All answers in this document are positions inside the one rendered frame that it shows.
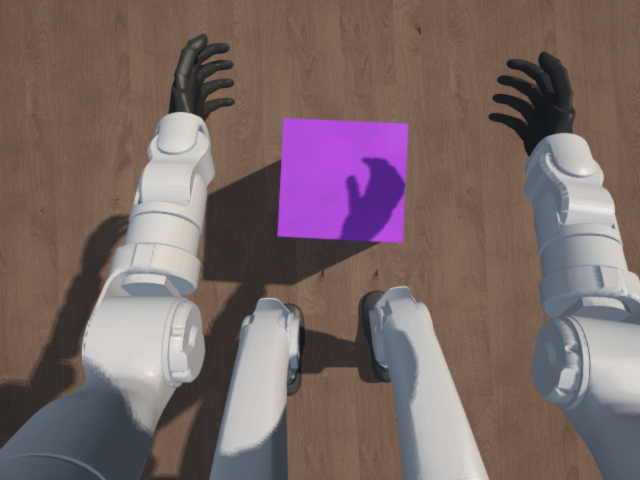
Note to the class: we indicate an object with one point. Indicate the carton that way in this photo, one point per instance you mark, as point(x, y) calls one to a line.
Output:
point(343, 180)

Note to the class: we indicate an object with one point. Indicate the left robot hand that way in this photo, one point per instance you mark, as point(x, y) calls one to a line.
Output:
point(188, 92)

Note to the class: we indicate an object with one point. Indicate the robot right forearm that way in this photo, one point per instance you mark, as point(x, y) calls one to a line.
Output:
point(584, 268)

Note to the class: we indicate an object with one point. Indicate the robot left upper arm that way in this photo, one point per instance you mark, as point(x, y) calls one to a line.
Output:
point(138, 350)

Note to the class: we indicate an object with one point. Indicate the robot right shin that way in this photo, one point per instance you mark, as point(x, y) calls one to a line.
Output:
point(401, 292)

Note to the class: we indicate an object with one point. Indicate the robot left forearm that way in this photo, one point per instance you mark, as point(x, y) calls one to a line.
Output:
point(159, 256)

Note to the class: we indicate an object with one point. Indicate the robot right upper arm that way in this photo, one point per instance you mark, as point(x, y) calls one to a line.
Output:
point(590, 368)

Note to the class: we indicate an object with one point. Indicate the right robot hand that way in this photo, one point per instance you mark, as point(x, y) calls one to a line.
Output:
point(552, 111)

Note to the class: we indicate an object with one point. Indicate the robot right foot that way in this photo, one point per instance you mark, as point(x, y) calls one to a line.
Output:
point(369, 301)

